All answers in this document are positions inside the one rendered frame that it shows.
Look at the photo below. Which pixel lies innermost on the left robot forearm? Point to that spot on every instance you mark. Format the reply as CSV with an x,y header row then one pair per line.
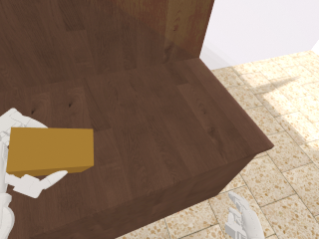
x,y
7,217

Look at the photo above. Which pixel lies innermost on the robot right hand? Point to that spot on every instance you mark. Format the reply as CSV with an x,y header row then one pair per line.
x,y
247,224

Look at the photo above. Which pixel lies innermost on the robot left hand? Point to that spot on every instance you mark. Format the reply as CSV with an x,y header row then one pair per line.
x,y
27,184

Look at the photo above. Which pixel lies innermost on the table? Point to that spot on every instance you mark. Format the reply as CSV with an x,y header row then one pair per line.
x,y
167,134

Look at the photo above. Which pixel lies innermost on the sponge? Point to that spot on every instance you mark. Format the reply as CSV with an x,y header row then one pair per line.
x,y
38,151

